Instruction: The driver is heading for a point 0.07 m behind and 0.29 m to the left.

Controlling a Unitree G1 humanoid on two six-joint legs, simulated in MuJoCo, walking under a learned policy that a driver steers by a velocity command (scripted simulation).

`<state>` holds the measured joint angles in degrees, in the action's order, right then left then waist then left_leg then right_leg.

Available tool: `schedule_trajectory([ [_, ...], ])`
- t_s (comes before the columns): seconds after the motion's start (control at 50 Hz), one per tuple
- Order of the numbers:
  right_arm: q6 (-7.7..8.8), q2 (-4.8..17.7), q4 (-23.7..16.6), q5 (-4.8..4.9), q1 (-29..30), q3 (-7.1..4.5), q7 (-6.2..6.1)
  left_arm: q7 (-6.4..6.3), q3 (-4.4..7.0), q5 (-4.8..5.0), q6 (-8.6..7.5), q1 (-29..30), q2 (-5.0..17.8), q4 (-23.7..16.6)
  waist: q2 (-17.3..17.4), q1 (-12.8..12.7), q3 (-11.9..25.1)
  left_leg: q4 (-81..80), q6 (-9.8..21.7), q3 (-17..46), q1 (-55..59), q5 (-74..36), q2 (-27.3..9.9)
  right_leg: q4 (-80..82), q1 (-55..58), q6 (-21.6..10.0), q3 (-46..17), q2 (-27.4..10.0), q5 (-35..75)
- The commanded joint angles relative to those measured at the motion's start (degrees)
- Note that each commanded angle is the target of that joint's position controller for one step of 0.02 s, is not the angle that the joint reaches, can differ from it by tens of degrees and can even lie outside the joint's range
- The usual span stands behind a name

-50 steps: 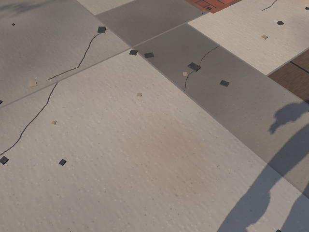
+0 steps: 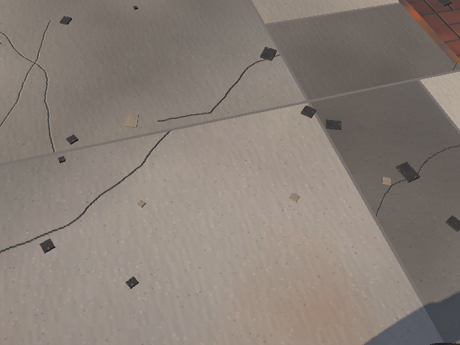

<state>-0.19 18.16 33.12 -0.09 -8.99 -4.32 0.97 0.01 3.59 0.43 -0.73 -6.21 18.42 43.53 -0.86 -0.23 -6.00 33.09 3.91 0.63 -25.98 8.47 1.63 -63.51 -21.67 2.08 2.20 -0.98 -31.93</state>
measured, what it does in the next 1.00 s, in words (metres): steps on the spot, turning left: right foot, then left foot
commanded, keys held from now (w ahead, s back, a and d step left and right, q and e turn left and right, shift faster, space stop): q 0.84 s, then w+q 0.16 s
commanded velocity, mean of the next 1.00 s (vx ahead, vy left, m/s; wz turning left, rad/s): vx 0.04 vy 0.00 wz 0.59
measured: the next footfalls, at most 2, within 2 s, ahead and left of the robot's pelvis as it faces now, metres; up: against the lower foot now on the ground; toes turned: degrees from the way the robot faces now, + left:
right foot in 0.34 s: +0.13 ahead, -0.15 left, +0.00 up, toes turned +17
left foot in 0.76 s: +0.01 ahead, +0.10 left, +0.00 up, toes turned +29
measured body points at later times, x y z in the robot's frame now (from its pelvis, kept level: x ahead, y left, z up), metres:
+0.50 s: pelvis +0.05 -0.05 +0.01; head +0.08 -0.06 +0.46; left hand +0.08 +0.26 -0.08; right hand +0.29 -0.29 -0.08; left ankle +0.01 +0.08 -0.64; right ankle +0.09 -0.16 -0.73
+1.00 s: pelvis +0.03 -0.01 +0.02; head +0.04 +0.04 +0.47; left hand -0.01 +0.32 -0.09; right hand +0.31 -0.16 -0.05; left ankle -0.02 +0.07 -0.73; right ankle +0.14 -0.13 -0.66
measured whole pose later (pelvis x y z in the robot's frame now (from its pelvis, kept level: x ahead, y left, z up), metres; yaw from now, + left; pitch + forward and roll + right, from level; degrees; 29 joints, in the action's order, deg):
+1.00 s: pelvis +0.03 -0.01 +0.02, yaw +35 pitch +2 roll -2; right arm -0.2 16.7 35.2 0.5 -14.0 -3.5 -1.0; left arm -0.3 5.3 0.2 -0.6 -8.6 19.7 41.5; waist -2.0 0.5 -1.6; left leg 23.5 3.4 5.9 -13.4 11.9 2.4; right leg -53.2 -29.3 3.2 -1.6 -1.3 -16.6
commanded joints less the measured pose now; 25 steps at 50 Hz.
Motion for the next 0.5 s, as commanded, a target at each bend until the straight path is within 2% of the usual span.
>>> schedule_trajectory([
  [0.02, 0.92, 8.56, -3.66, 1.18, -2.1, -2.49, -0.68, -0.95, 1.44, -0.67, 0.17, -0.48, 6.55, -4.2, 3.85, 0.61, 13.41, -13.12, 11.0, 21.92, 19.93, -14.27, -15.13, -4.47, -14.32, -0.28, -6.88, -2.01, 4.14],
  [0.06, 0.39, 8.51, -4.47, -0.09, 0.69, -2.3, -1.45, -1.04, 1.38, -0.76, 0.79, -1.64, 6.01, -3.76, 6.59, -1.38, 12.92, -14.29, 10.01, 18.94, 13.32, -14.85, -12.03, -0.49, -8.3, 0.63, -5.68, -0.57, 8.17],
  [0.08, 0.29, 8.67, -4.47, -0.34, 0.75, -2.42, -1.77, -1.09, 1.14, -0.72, 0.89, -2.32, 5.14, -3.42, 6.98, -1.49, 13.49, -14.22, 10.14, 18.3, 12.92, -15.85, -11.44, 2.35, -7.1, 1.25, -5.45, 0.0, 8.69],
  [0.12, 0.08, 9.22, -3.97, -0.11, -0.19, -2.73, -2.36, -1.36, 0.72, -0.71, 1.02, -1.73, 4.04, -3.48, 6.77, -0.82, 14.08, -13.73, 10.31, 18.58, 13.02, -14.92, -10.91, 8.1, -6.01, 2.31, -5.82, 0.75, 9.28],
  [0.16, -0.35, 9.54, -3.78, 0.12, -0.23, -2.94, -2.79, -1.37, 0.47, -0.65, 1.14, -0.76, 3.51, -3.78, 7.38, -0.16, 14.34, -13.44, 9.92, 19.79, 12.41, -9.57, -10.39, 12.66, -4.57, 2.69, -6.42, 1.16, 10.71],
  [0.22, -1.01, 9.46, -3.87, 0.0, 0.27, -2.97, -2.72, -1.02, 0.65, -0.31, 1.0, 0.01, 3.89, -4.24, 9.14, 0.64, 13.44, -13.56, 9.06, 23.05, 10.75, -1.56, -9.76, 18.13, -2.05, 2.27, -6.77, 2.18, 11.65],
  [0.26, -1.38, 9.25, -3.86, 0.16, 0.37, -2.92, -2.47, -0.6, 0.87, -0.15, 0.56, -0.17, 4.15, -4.53, 10.1, 0.9, 12.9, -12.89, 8.44, 25.7, 11.23, -0.19, -9.65, 22.19, -0.66, 1.43, -6.8, 2.7, 11.22],
  [0.28, -1.59, 9.13, -3.88, 0.36, 0.58, -2.88, -2.41, -0.34, 0.98, -0.12, 0.27, -0.8, 4.18, -4.52, 10.44, 0.69, 12.74, -12.22, 7.97, 26.81, 11.49, -0.46, -9.42, 25.19, 0.56, 0.81, -6.63, 2.92, 11.59],
  [0.32, -2.16, 8.59, -3.98, 1.23, 1.77, -2.71, -2.63, 0.15, 1.46, -0.3, -0.25, -4.71, 4.19, -3.43, 10.12, -1.66, 12.44, -9.35, 5.37, 26.52, 9.3, 0.22, -7.06, 37.12, 7.45, -1.17, -5.2, 2.76, 18.5],
  [0.34, -2.27, 6.79, -3.84, 1.33, 0.21, -2.23, -2.78, -0.05, 2.34, -1.09, -0.24, -6.57, 7.03, -3.19, 5.93, -1.47, 12.56, -4.11, 2.27, 23.34, 4.76, 6.65, -3.71, 42.18, 12.79, -3.59, -10.04, -3.87, 20.45],
  [0.36, -2.09, 4.21, -5.05, 1.26, -1.04, -1.69, -2.8, -0.42, 3.54, -2.34, 0.27, -5.22, 12.96, -3.65, -10.92, 1.28, 9.85, 8.32, -1.61, 11.06, -6.96, 21.19, 5.95, 46.69, 15.31, -10.86, -24.82, -16.71, 25.52],
  [0.38, -1.3, 8.65, -4.99, 0.32, -1.06, -3.03, -2.77, -0.42, 3.25, -3.64, -0.01, -3.9, 11.3, -4.74, -14.67, 0.2, 8.82, 22.67, -4.59, 8.69, -9.29, 27.27, 5.25, 48.84, 10.43, -18.11, -33.09, -23.43, 29.59],
  [0.4, -1.28, 11.24, -3.55, 0.54, -2.46, -4.11, -2.54, -0.96, 2.29, -3.26, -0.24, -0.28, 8.3, -6.21, -9.79, 1.6, 8.15, 30.06, -5.4, 9.89, -8.45, 23.48, 3.26, 47.78, 9.31, -17.38, -28.08, -21.41, 30.84],
  [0.42, -1.77, 10.79, -1.84, 0.88, -3.89, -4.32, -2.56, -1.35, 1.85, -2.3, -0.22, 2.44, 6.29, -6.64, -7.25, 2.68, 7.15, 32.99, -6.3, 8.8, -8.4, 19.98, 2.8, 46.52, 9.22, -14.37, -21.58, -17.29, 30.61],
  [0.44, -2.36, 9.28, -0.86, 0.76, -4.77, -4.08, -2.79, -1.71, 1.58, -1.26, -0.16, 3.17, 5.26, -6.96, -6.46, 2.47, 6.74, 35.88, -7.35, 8.07, -9.79, 16.99, 2.45, 45.6, 11.12, -12.64, -17.55, -14.68, 30.59],
  [0.46, -2.78, 7.7, -0.74, 0.84, -4.72, -3.62, -2.73, -2.0, 1.27, -0.79, -0.02, 2.5, 4.79, -6.91, -6.31, 1.79, 6.22, 37.91, -8.25, 7.45, -10.82, 15.59, 2.05, 45.22, 12.12, -12.76, -14.98, -13.99, 33.7],
  [0.5, -2.89, 5.8, -1.96, 1.56, -1.9, -2.87, -2.5, -2.41, 1.3, -1.13, 0.58, -0.01, 5.03, -6.58, -6.9, -0.03, 6.13, 34.68, -9.41, 4.26, -11.47, 13.5, 1.01, 45.45, 14.88, -13.43, -10.52, -12.6, 36.41],
])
